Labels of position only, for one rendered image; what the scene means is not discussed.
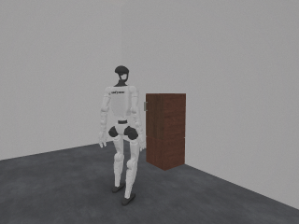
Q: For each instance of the robot right forearm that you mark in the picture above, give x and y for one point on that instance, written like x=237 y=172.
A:
x=137 y=119

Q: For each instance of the robot left forearm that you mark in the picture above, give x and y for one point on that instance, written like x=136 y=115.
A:
x=103 y=121

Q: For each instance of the robot right thigh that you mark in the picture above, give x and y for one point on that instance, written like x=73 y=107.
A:
x=134 y=147

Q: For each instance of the robot right upper arm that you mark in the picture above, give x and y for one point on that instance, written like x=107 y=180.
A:
x=134 y=98

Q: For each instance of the robot right hand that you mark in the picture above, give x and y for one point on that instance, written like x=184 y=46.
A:
x=141 y=140

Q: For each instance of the right robot foot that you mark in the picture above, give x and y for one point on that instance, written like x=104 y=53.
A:
x=125 y=201

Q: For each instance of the robot left upper arm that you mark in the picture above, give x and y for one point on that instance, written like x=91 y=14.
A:
x=106 y=100

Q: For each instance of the cupboard door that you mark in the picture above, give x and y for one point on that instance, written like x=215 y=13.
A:
x=155 y=116

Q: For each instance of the robot left hand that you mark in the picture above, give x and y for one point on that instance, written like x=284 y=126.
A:
x=104 y=136

